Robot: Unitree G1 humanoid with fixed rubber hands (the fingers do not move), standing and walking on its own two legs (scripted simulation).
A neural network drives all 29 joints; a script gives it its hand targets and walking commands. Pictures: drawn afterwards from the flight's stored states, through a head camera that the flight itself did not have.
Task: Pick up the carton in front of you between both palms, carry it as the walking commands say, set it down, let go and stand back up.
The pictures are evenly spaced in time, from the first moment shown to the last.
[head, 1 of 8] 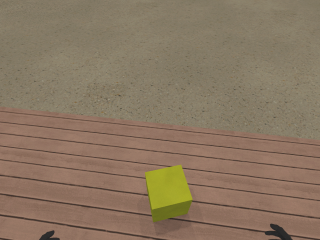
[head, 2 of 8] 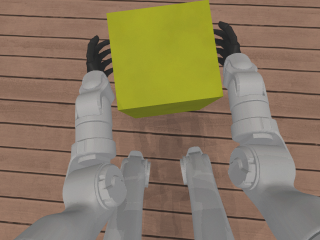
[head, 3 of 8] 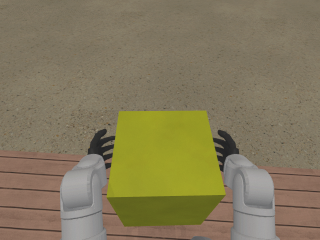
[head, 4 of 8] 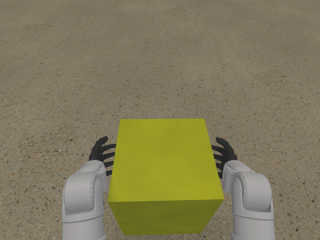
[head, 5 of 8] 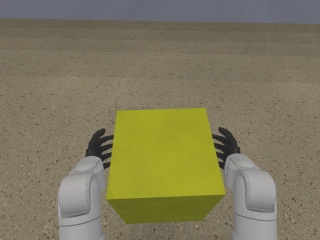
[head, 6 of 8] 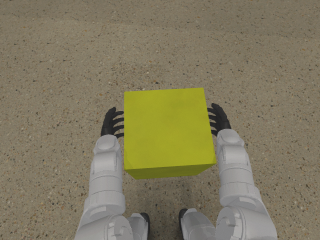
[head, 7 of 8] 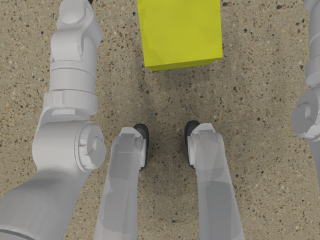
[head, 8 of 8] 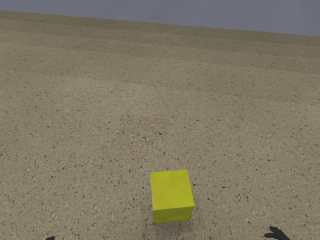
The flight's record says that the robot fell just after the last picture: no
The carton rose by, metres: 0.69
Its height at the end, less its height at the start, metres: -0.06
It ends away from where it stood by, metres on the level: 5.25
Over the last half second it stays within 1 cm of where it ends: yes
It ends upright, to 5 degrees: yes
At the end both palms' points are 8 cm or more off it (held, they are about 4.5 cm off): yes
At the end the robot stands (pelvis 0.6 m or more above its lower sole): yes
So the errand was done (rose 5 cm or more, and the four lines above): yes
